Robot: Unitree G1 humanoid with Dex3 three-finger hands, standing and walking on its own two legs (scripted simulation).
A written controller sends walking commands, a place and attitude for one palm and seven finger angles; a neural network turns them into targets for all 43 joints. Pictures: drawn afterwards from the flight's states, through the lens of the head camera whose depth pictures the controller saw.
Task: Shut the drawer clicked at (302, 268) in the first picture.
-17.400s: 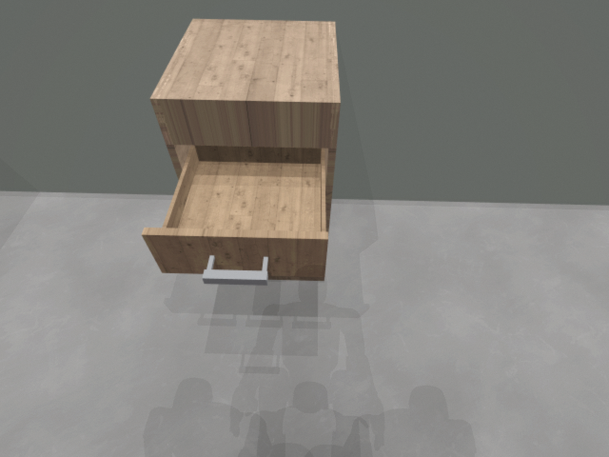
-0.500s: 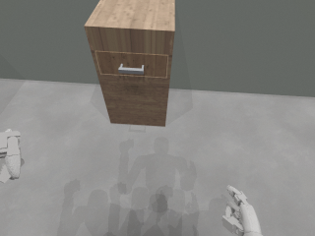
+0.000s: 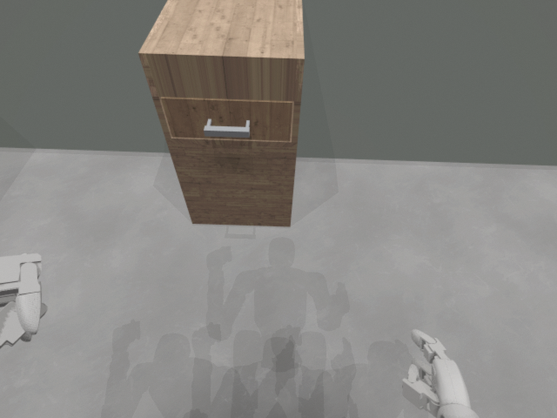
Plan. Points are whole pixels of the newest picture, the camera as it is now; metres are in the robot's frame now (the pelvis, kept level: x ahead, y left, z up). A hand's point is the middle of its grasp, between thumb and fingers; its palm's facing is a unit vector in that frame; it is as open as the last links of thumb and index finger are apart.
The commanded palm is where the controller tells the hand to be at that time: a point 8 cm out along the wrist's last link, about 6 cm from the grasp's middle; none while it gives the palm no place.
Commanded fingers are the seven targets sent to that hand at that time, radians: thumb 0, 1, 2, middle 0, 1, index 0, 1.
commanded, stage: let the arm hang, fingers relaxed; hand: left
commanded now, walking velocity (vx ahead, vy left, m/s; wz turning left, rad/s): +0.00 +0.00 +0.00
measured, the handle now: (227, 127) +0.91 +0.18 -0.20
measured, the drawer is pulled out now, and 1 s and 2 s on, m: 0.00 0.00 0.00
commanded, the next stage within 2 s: look to check the result in 1.14 s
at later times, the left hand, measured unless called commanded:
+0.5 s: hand out of the picture -0.05 +0.22 -0.17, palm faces +0.03 -0.98 -0.22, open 4.1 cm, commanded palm none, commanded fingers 0.00 0.90 0.90 -0.44 -0.56 -0.44 -0.56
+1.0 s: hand out of the picture -0.02 +0.20 -0.17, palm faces +0.01 -0.98 -0.19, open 7.3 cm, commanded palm none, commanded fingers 0.00 0.90 0.90 -0.20 -0.30 -0.20 -0.30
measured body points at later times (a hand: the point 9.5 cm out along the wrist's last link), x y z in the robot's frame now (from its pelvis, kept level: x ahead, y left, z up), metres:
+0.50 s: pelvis -0.04 +0.02 +0.00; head +0.00 +0.04 +0.45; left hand -0.05 +0.27 -0.15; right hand -0.02 -0.21 -0.15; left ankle -0.03 +0.10 -0.74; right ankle -0.03 -0.10 -0.74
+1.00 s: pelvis -0.02 +0.03 +0.00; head -0.01 +0.03 +0.45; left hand -0.02 +0.25 -0.16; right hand -0.04 -0.18 -0.16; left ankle -0.02 +0.10 -0.74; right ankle -0.03 -0.10 -0.74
